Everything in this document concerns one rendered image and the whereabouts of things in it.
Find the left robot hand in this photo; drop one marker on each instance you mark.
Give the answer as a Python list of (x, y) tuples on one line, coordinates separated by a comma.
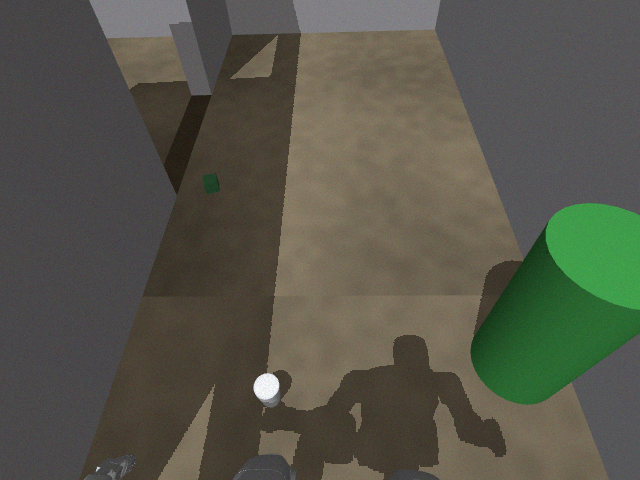
[(113, 469)]

